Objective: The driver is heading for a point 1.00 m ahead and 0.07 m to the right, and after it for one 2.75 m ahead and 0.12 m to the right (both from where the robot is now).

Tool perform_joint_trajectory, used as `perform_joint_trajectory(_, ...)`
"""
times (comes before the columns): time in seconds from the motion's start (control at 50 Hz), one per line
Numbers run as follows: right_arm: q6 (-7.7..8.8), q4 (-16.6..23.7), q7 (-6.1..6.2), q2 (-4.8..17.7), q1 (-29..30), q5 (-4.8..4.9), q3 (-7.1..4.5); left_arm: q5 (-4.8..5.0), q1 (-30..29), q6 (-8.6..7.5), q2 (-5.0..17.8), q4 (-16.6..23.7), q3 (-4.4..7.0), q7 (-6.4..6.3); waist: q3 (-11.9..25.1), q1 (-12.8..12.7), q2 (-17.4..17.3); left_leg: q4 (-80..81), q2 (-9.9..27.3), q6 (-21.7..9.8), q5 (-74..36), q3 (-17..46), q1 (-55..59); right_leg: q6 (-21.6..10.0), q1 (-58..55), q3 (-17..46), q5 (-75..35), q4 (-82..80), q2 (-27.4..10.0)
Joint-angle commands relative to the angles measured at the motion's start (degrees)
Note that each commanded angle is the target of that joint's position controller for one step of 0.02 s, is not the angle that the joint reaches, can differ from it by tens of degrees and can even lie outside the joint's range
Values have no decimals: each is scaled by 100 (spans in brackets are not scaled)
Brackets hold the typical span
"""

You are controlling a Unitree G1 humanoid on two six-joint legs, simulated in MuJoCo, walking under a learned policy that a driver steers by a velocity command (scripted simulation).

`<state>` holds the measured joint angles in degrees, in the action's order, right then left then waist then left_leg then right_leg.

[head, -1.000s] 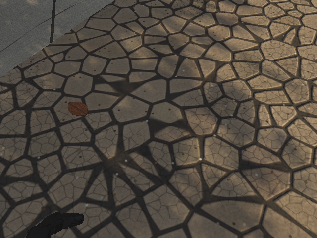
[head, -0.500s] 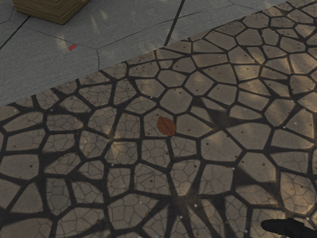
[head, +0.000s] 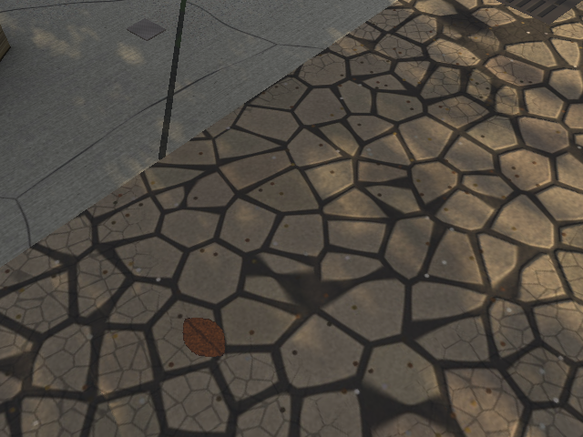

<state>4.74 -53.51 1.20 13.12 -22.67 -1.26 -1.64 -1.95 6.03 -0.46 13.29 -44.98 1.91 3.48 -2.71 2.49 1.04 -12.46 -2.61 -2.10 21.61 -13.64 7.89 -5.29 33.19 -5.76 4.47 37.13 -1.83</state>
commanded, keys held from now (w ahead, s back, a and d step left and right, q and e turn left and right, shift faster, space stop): w+e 0.28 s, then w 0.64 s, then w+q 0.08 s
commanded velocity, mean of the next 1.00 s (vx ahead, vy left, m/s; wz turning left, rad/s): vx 0.50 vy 0.00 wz -0.27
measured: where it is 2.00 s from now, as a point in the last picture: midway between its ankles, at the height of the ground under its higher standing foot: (344, 242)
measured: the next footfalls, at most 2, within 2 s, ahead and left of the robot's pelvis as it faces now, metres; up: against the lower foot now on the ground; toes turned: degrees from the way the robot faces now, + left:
right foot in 0.06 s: +0.19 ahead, -0.08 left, +0.00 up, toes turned -6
left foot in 0.58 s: +0.52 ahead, +0.03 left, +0.00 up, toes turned -14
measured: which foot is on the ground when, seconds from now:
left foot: down 0.00-0.08, up 0.10-0.56, down 0.58-1.00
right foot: up 0.00-0.04, down 0.06-0.58, up 0.60-1.00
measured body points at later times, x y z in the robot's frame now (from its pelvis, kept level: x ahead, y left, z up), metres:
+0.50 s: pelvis +0.28 -0.03 +0.01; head +0.31 -0.04 +0.46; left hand +0.33 +0.25 -0.12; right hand +0.41 -0.30 -0.10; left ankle +0.47 +0.07 -0.69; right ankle +0.15 -0.07 -0.73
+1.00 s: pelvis +0.54 -0.06 +0.02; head +0.57 -0.06 +0.46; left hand +0.78 +0.11 -0.10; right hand +0.43 -0.29 -0.12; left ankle +0.48 +0.04 -0.73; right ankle +0.66 -0.23 -0.69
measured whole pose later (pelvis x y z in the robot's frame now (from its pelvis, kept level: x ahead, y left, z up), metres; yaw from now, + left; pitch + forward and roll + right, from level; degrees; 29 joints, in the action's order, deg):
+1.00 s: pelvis +0.54 -0.06 +0.02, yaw -15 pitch +1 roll +2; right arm 4.7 -54.6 -0.7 12.1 -25.6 -0.4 -1.6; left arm -1.9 4.7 -1.6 13.9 -45.7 0.6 2.1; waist -1.9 3.5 2.7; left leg -11.0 -4.8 -4.0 13.6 -2.1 1.7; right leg -0.5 34.4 -1.1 3.0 38.8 -4.8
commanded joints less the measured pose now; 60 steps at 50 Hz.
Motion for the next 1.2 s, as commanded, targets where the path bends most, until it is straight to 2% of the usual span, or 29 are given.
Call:
perform_joint_trajectory(0.02,-39,180,89,1085,-30,-37,-227,-23,334,-70,474,296,137,-52,217,-398,-684,-1480,1714,-393,-7094,89,40,-401,-737,-400,839,-146,565)
perform_joint_trajectory(0.06,-108,303,75,1181,141,-13,-249,-109,1830,-146,889,-126,356,-152,1044,-1123,-367,-3940,1561,-260,-5721,4,-1037,-829,-2821,162,914,-873,557)
perform_joint_trajectory(0.08,-55,636,-12,636,-25,79,-128,-122,2132,-119,1604,-138,570,-253,1603,-993,763,-6096,824,20,-1878,-39,-3141,-1506,-4518,2593,1118,-1035,-1077)
perform_joint_trajectory(0.1,-3,906,-75,764,242,48,-169,86,1940,-79,1816,-47,614,-225,1990,-863,845,-7276,-99,142,913,1132,-4547,-2124,-5093,5062,424,-1876,-1855)
perform_joint_trajectory(0.12,51,1019,-108,799,754,-4,-155,183,1725,-47,1640,-98,589,-258,1258,-850,189,-7152,384,93,320,1701,-5068,-1904,-4611,4113,351,-1982,-1668)
perform_joint_trajectory(0.14,117,1056,-122,766,798,43,-121,189,1468,-49,1314,-113,506,-294,604,-642,-67,-6641,610,95,-129,1616,-4967,-1648,-3768,3445,38,-2116,-1491)
perform_joint_trajectory(0.18,7,989,-114,730,650,-85,-123,207,1017,-98,922,-76,385,-333,112,-177,-273,-5752,870,220,-307,1594,-4307,-1201,-2628,2528,-815,-2320,-864)
perform_joint_trajectory(0.22,-200,978,-159,646,494,-176,-108,214,1005,-209,901,-49,357,-315,275,-53,-99,-5406,880,372,-369,1502,-3941,-1165,-2305,2162,-1346,-2390,-598)
perform_joint_trajectory(0.26,-288,1083,-187,580,681,-163,-95,207,1156,-272,1068,-81,401,-299,275,-64,-26,-4972,877,487,-647,1400,-4032,-1135,-2175,2008,-1379,-2475,-438)
perform_joint_trajectory(0.46,-192,1619,-289,552,2442,-61,-11,129,2114,-323,1031,-347,333,-363,10,-809,261,-2424,641,302,-2151,1215,-4476,-703,-3414,1989,-1760,-2365,-575)
perform_joint_trajectory(0.52,-134,1608,-282,703,2201,-49,-59,91,1932,-347,1153,-352,336,-422,-40,-569,335,-1943,475,25,-1692,1256,-3850,-538,-3554,2067,-2300,-2108,-804)
perform_joint_trajectory(0.56,-82,1280,-199,886,1184,-38,-163,72,1731,-367,1241,-362,341,-423,362,-84,266,-1583,129,-184,-1287,1117,-2535,-356,-3482,1851,-3574,-1066,-624)
perform_joint_trajectory(0.58,-23,1043,-128,1039,346,-82,-231,80,1709,-382,1159,-363,305,-396,861,303,19,-1352,317,-354,-1384,1291,-1377,-249,-3079,1585,-3269,51,-331)
perform_joint_trajectory(0.6,15,999,-44,1505,-462,-217,-333,183,1906,-411,746,-174,184,-366,1663,479,-701,-1182,1697,-744,-515,3029,68,-79,-1921,1271,-1461,1816,131)
perform_joint_trajectory(0.62,-57,851,-96,1877,-501,-189,-458,263,2557,-395,548,-214,162,-349,1913,123,-1896,-441,2705,-1392,-523,5472,736,70,-412,970,2539,3223,1053)
perform_joint_trajectory(0.64,-111,917,-150,1319,-25,-24,-346,71,2154,-345,933,-296,212,-385,1134,6,-787,-291,2444,-1263,128,5296,90,-25,65,1359,2250,3576,629)
perform_joint_trajectory(0.66,-110,991,-175,970,446,26,-266,63,1720,-350,903,-227,209,-333,506,-79,-353,-197,2216,-1163,0,4363,-678,-14,57,1313,1744,3408,403)
perform_joint_trajectory(0.68,-91,987,-186,778,676,-10,-211,66,1491,-347,806,-170,175,-295,284,-164,-253,-32,1925,-1012,-477,3759,-1099,2,-47,1224,1459,3125,205)
perform_joint_trajectory(0.72,-23,826,-163,645,638,19,-151,-25,1523,-242,701,-195,141,-225,179,-333,-602,150,1543,-848,-1419,2968,-1512,122,-342,1060,1292,2763,8)
perform_joint_trajectory(0.78,94,599,-186,738,313,85,-177,-47,1381,-158,592,-195,99,-169,188,-375,-587,335,1443,-954,-2239,2520,-1499,277,-181,827,1066,2529,-101)
perform_joint_trajectory(0.86,76,363,-187,733,-25,101,-178,-32,391,-147,504,96,28,-137,-94,-197,-504,616,1275,-970,-2502,2097,-1295,474,480,541,354,1622,-342)
perform_joint_trajectory(1.0,35,17,-146,832,-566,77,-193,30,-765,-226,387,444,-82,-157,-179,87,-505,213,1299,-881,-3485,2004,-875,462,-12,291,-266,-163,-93)
perform_joint_trajectory(1.06,-4,-3,-94,968,-403,39,-235,38,-564,-305,536,431,-31,-214,-94,-125,-535,-275,1453,-796,-4064,2236,-679,308,-559,380,215,-541,45)
perform_joint_trajectory(1.1,-21,8,-100,988,-212,65,-243,-8,609,-411,745,55,83,-307,473,-669,-335,-1584,1151,-616,-4626,2063,-941,111,-2163,334,275,-1145,244)
perform_joint_trajectory(1.12,-2,131,-120,820,-159,116,-196,-132,1531,-480,1101,-140,197,-393,1142,-1013,49,-2923,822,-503,-3548,1855,-1793,-123,-3576,1088,603,-1237,-528)
perform_joint_trajectory(1.14,-8,344,-124,135,-692,298,-55,-250,1984,-452,1735,-111,358,-441,1987,-877,1202,-4884,-22,-248,-382,1306,-3627,-664,-5236,3357,1137,-1511,-2246)
perform_joint_trajectory(1.16,-84,270,-72,685,-650,159,-195,-55,1751,-346,1495,-94,347,-414,1968,-801,1003,-5667,-43,-313,813,1601,-4241,-869,-4803,4367,1650,-2082,-2446)
perform_joint_trajectory(1.18,-136,268,-84,803,-328,84,-259,8,1223,-326,1033,-13,228,-398,1033,-583,462,-5804,304,-356,396,1767,-4419,-738,-4007,3532,1981,-2225,-2180)
perform_joint_trajectory(1.2,-148,296,-141,665,-66,76,-239,34,865,-358,710,17,154,-378,499,-480,280,-5610,512,-328,-14,1743,-4347,-617,-3316,2791,1660,-2461,-1893)
Keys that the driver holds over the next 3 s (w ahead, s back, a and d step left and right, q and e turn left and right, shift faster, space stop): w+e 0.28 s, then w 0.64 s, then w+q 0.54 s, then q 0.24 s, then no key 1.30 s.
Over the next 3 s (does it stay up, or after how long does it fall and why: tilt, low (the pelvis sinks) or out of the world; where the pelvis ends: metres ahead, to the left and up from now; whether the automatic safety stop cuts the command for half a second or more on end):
stays up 0.97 -0.16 0.02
